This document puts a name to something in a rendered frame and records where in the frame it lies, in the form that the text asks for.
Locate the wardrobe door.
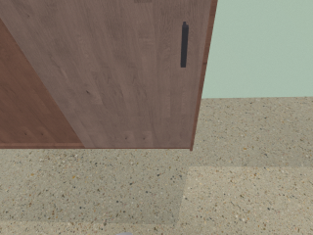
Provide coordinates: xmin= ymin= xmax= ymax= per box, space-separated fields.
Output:
xmin=0 ymin=0 xmax=211 ymax=148
xmin=0 ymin=18 xmax=82 ymax=144

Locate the handle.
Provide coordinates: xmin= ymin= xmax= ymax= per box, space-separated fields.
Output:
xmin=180 ymin=22 xmax=189 ymax=68

